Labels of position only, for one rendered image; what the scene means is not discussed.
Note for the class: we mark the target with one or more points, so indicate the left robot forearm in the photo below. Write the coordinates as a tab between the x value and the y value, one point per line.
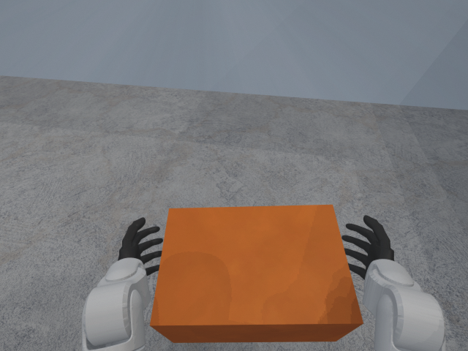
112	318

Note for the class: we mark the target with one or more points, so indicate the robot right hand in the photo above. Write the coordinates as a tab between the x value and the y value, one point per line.
378	249

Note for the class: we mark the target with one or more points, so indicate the carton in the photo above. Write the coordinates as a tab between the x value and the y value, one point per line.
254	274

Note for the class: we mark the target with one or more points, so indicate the right robot forearm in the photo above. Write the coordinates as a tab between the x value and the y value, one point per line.
407	319

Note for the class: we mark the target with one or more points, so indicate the robot left hand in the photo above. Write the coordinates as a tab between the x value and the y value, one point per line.
132	248

